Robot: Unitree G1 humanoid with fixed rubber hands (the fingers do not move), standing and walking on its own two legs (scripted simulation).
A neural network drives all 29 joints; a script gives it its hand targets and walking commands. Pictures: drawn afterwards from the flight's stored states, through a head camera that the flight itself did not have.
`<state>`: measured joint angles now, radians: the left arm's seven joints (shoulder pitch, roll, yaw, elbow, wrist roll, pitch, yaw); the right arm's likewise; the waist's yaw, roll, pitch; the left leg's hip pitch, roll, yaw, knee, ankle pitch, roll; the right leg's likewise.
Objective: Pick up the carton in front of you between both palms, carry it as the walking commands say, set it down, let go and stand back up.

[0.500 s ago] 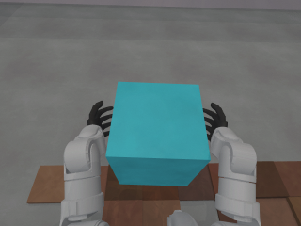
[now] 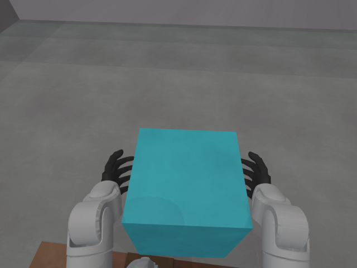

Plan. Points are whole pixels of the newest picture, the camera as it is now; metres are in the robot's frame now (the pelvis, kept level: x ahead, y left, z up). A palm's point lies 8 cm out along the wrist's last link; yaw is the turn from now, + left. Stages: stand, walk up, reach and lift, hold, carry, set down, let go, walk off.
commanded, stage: carry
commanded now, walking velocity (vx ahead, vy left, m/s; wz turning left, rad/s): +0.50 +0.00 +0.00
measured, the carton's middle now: (184, 197) +0.28 +0.01 -0.01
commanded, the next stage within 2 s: none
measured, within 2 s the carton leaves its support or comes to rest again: neither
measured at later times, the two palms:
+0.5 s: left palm (134, 78) +0.58 +0.16 +0.11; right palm (240, 83) +0.55 -0.13 +0.12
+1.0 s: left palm (162, 43) +0.96 +0.13 +0.02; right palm (232, 43) +0.97 -0.17 +0.01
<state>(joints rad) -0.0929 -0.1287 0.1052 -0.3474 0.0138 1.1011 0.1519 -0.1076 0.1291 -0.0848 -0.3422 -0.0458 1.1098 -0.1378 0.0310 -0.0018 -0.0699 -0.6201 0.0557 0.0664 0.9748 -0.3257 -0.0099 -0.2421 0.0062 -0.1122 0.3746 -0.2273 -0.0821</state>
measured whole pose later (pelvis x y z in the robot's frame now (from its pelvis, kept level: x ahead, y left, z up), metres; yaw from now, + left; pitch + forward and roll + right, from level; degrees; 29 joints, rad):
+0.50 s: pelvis +0.31 +0.04 +0.01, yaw -4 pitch +4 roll -1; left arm -0.09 -0.13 0.08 -0.41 0.06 1.21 0.14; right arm -0.09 0.13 -0.09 -0.39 -0.03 1.18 -0.14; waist -0.04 -0.02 -0.15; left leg -0.16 -0.02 0.10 0.31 -0.22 0.08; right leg -0.61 -0.08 -0.05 0.79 -0.14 0.01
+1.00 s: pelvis +0.63 -0.03 -0.04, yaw -1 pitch +6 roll +0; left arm -0.41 -0.14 0.25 -0.04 0.01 0.95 0.17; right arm -0.43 0.14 -0.28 -0.05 -0.05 0.97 -0.14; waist 0.06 0.02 0.05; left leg -0.71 0.06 0.02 1.11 -0.35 0.04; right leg -0.35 0.03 -0.14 0.51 -0.27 -0.09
